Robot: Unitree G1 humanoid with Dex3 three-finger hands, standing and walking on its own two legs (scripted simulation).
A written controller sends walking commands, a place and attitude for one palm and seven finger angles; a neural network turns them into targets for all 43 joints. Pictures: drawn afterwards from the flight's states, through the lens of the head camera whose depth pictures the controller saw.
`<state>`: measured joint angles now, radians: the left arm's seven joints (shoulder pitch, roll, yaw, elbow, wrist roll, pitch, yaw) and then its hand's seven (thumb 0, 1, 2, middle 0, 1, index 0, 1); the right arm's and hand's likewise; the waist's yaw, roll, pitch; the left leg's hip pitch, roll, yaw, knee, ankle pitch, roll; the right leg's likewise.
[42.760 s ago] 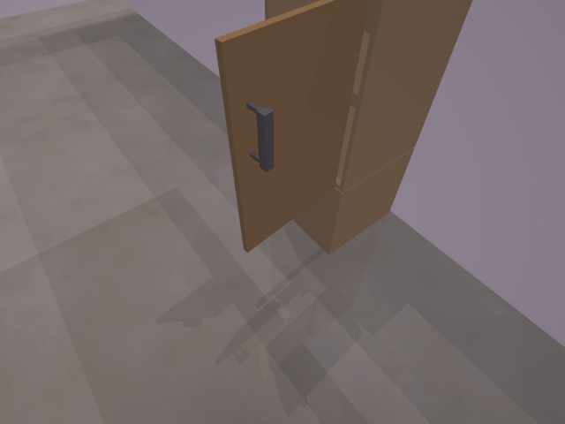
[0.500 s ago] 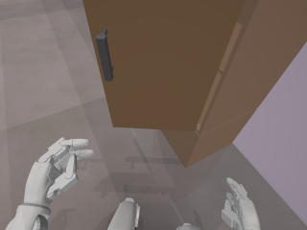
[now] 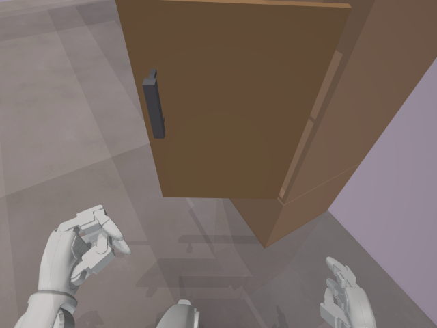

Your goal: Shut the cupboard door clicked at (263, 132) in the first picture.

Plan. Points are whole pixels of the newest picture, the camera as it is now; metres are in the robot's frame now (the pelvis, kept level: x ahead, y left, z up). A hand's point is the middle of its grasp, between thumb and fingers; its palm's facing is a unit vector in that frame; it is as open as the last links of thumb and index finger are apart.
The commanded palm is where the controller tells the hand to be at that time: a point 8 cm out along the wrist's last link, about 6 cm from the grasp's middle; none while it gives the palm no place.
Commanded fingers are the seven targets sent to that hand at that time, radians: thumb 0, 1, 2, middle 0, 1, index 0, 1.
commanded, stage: raise the hand and make a fist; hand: left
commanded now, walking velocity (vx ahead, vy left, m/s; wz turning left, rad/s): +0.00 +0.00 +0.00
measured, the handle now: (156, 104) +0.51 +0.18 +0.12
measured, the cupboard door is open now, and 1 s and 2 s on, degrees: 60 60 60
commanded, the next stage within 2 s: bring the fist close to the handle in 0.80 s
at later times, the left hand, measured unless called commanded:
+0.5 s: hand (113, 232) +0.23 +0.17 +0.12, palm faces +0.06 -1.00 -0.04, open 3.1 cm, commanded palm +0.20 +0.22 +0.12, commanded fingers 0.00 0.90 0.90 -1.30 -1.50 -1.30 -1.50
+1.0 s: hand (124, 226) +0.24 +0.16 +0.12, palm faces +0.06 -1.00 -0.04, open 3.1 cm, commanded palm +0.23 +0.21 +0.12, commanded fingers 0.00 0.90 0.90 -1.30 -1.50 -1.30 -1.50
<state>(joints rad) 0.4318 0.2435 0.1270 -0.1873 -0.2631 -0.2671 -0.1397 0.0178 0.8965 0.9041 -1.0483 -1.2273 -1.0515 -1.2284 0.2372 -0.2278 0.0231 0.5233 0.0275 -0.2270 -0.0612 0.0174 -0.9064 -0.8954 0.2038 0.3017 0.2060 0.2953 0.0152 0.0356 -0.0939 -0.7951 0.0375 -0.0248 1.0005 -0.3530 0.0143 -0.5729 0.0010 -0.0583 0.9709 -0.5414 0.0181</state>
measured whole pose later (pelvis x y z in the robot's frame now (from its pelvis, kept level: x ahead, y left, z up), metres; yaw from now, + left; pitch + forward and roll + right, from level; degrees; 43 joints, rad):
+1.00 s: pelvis +0.01 -0.02 +0.02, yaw +1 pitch +3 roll -1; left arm 0.31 0.23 0.15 -0.10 -0.28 -0.18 -0.17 0.02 0.90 0.90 -1.30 -1.50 -1.30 -1.50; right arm 0.25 -0.24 0.04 0.57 0.04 -0.24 -0.06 0.02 -0.91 -0.90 0.20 0.30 0.21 0.30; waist 0.02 0.05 -0.06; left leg -0.59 0.04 -0.02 0.82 -0.29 -0.01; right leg -0.39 0.00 -0.06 0.83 -0.49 -0.01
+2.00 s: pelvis +0.00 -0.02 +0.02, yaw -2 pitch +7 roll -1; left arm -0.51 0.23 0.19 0.69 -0.15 -0.23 -0.01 0.02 0.90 0.90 -1.30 -1.50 -1.30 -1.50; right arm 0.29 -0.25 0.01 0.67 0.03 -0.09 -0.02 0.01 -0.91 -0.90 0.20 0.30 0.21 0.30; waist -0.05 0.04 -0.07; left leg -0.66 0.05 0.01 0.81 -0.28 -0.01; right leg -0.49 0.01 -0.02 0.83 -0.47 0.00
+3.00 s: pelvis +0.00 -0.01 +0.01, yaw -1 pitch +12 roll -2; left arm -0.84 0.40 0.25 1.09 -0.16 -0.31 -0.21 0.02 0.90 0.90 -1.32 -1.50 -1.31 -1.50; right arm 0.37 -0.28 0.00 0.70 0.03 -0.05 -0.02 0.01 -0.91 -0.89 0.20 0.30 0.21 0.30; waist -0.11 0.04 -0.07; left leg -0.82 0.06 -0.01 0.90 -0.29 0.00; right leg -0.63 0.02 -0.04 0.90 -0.49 0.00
